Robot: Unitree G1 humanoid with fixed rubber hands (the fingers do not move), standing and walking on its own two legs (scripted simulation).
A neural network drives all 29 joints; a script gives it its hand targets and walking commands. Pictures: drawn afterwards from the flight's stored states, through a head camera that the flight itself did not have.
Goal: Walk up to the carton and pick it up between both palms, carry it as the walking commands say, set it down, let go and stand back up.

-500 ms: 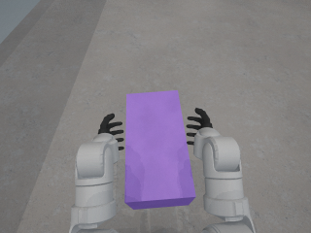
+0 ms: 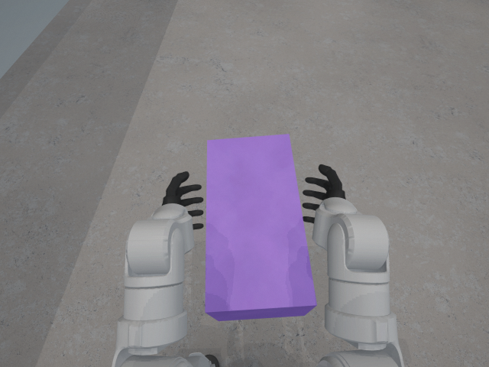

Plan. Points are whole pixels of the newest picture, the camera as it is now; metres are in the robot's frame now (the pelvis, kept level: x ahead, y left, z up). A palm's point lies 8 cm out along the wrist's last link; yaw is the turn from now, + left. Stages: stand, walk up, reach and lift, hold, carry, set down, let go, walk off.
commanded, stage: carry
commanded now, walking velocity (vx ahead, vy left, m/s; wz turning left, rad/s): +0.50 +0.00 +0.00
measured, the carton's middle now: (254, 225) +0.35 -0.01 -0.02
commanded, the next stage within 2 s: none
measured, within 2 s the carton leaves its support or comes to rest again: neither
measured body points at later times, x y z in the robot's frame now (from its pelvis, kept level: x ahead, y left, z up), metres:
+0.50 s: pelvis +0.28 +0.00 -0.01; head +0.30 -0.01 +0.44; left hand +0.60 +0.12 +0.07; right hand +0.60 -0.12 +0.07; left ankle +0.16 +0.11 -0.70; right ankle +0.34 -0.07 -0.75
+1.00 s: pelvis +0.53 +0.02 -0.01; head +0.57 +0.03 +0.44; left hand +0.85 +0.15 +0.05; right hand +0.86 -0.09 +0.06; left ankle +0.56 +0.12 -0.75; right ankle +0.50 -0.06 -0.72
